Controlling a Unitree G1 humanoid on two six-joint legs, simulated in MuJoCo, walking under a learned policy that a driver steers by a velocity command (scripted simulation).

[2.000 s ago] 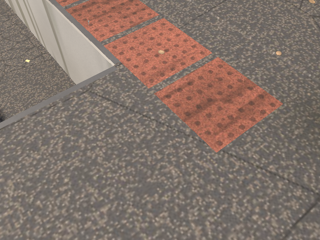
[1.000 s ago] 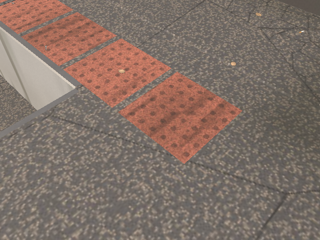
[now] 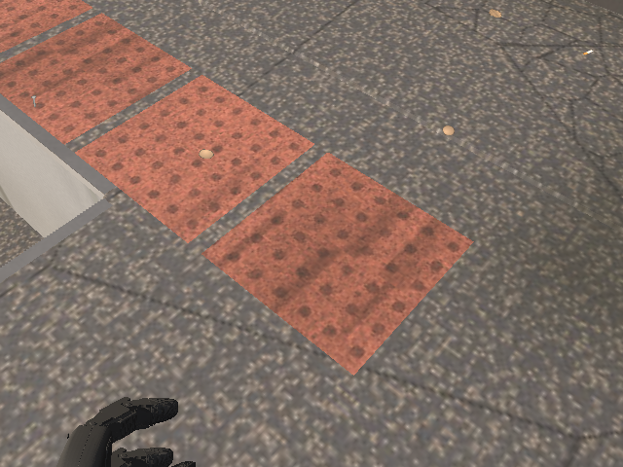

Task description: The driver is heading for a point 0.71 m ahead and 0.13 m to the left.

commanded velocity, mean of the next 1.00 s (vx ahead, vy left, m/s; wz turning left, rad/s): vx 0.47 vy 0.00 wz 0.00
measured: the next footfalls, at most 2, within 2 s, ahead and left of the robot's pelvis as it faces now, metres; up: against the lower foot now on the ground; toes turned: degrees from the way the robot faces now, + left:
left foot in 0.52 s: +0.49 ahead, +0.13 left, +0.00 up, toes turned +2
right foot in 1.04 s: +0.77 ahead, -0.09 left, +0.00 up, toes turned -2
